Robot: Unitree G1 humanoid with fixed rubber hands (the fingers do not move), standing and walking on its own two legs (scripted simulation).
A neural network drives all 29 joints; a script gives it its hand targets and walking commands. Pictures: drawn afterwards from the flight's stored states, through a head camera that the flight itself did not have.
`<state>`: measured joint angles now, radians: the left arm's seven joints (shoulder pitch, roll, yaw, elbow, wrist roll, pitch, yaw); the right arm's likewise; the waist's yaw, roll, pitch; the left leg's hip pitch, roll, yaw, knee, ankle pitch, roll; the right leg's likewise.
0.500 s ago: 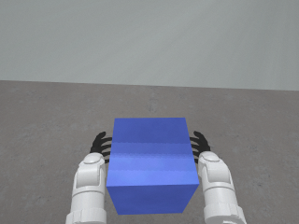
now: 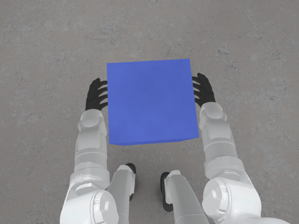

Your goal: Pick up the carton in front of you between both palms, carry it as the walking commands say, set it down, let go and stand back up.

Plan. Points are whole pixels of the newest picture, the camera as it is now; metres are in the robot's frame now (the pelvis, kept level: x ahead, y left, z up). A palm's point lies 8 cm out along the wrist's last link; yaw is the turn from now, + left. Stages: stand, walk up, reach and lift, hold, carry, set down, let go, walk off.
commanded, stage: set down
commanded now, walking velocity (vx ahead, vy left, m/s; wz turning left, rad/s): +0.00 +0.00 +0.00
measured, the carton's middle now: (150, 109) +0.42 +0.02 -0.15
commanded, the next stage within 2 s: none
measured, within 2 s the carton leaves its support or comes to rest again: rests again in 1.98 s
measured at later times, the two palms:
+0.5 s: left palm (98, 106) +0.44 +0.20 -0.21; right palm (184, 96) +0.49 -0.10 -0.21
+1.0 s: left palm (101, 111) +0.46 +0.22 -0.36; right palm (169, 98) +0.53 -0.07 -0.36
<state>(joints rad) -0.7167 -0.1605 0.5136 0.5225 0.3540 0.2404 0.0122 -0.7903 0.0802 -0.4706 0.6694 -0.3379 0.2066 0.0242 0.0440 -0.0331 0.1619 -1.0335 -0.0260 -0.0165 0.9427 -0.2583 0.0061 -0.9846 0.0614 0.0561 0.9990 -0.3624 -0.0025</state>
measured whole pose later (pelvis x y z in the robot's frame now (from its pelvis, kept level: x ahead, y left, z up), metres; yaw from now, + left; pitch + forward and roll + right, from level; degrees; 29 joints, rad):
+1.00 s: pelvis -0.03 -0.01 -0.24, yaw -1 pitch +45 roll +0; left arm -1.18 0.02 0.60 0.59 0.22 0.34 0.05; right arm -1.37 -0.13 -0.31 0.89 -0.17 0.30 -0.08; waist 0.13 -0.06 0.08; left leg -2.16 -0.02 -0.02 1.82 -0.45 -0.02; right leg -2.10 0.11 0.00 1.89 -0.58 0.00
